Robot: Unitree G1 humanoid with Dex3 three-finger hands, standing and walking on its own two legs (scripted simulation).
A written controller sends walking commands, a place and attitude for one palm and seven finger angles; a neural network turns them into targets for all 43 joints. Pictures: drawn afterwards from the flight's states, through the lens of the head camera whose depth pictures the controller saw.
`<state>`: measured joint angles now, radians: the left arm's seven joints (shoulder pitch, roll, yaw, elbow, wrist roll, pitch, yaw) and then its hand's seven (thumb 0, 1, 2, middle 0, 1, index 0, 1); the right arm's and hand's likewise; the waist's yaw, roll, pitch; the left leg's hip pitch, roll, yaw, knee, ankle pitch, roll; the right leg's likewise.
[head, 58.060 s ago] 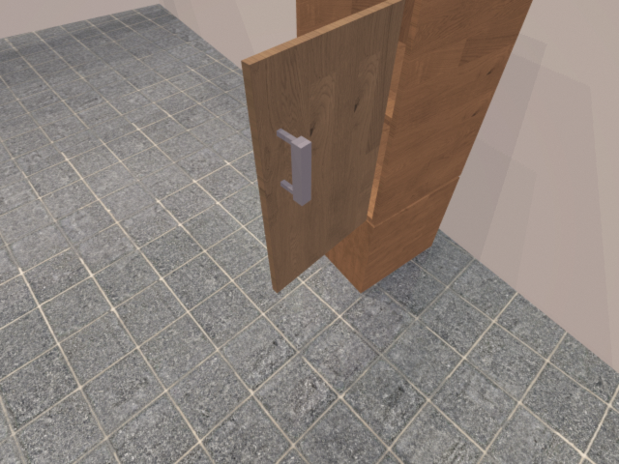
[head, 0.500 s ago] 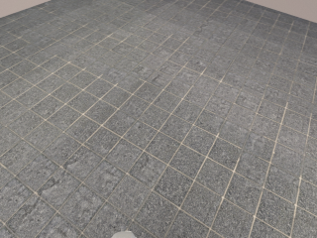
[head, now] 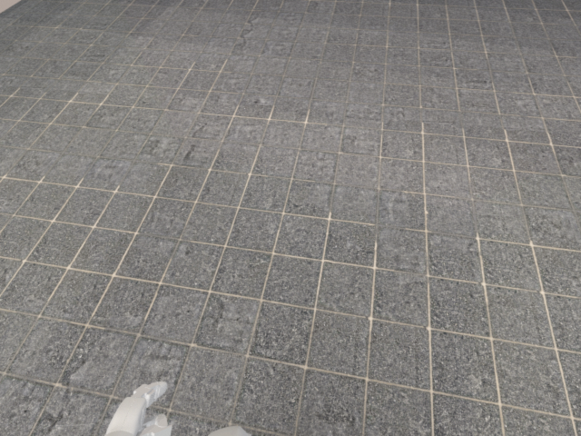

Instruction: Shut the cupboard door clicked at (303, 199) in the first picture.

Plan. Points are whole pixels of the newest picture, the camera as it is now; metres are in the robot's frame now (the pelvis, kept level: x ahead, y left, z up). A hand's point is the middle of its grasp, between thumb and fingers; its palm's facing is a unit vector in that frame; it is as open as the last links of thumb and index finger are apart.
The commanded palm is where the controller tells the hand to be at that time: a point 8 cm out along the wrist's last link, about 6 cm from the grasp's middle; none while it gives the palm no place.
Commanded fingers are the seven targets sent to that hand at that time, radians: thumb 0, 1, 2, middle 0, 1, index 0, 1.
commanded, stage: turn to face it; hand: left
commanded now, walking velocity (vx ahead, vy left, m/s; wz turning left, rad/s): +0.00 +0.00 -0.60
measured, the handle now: out of the picture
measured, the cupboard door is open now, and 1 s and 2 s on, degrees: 21 21 21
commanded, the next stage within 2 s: none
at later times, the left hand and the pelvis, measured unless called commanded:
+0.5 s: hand (154, 426) +0.15 +0.24 -0.17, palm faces -0.20 -0.96 -0.21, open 7.4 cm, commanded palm none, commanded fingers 0.00 0.90 0.90 -0.20 -0.30 -0.20 -0.30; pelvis +0.04 +0.04 +0.01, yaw -16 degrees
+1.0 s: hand (239, 364) +0.24 +0.11 -0.14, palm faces -0.55 -0.79 -0.25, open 7.4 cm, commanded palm none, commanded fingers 0.00 0.90 0.90 -0.20 -0.30 -0.20 -0.30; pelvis +0.04 +0.00 +0.01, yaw -34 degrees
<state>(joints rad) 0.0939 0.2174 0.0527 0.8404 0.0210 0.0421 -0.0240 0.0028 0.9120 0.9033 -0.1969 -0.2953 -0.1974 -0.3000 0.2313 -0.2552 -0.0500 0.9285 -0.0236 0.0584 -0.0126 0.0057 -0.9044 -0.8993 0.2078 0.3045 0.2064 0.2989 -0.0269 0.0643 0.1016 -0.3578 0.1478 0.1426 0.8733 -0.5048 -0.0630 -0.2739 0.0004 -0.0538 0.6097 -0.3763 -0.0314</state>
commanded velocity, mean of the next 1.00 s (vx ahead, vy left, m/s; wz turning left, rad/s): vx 0.00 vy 0.00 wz -0.60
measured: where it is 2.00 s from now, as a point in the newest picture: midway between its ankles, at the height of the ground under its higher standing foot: outside the picture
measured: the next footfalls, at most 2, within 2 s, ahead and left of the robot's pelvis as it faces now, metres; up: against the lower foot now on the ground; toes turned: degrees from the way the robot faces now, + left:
left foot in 0.36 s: +0.11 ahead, +0.13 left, +0.00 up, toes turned -9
right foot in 0.80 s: +0.00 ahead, -0.11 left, +0.00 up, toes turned -32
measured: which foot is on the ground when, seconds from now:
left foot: up 0.00-0.34, down 0.36-0.80, up 0.82-1.00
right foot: down 0.00-0.36, up 0.38-0.78, down 0.80-1.00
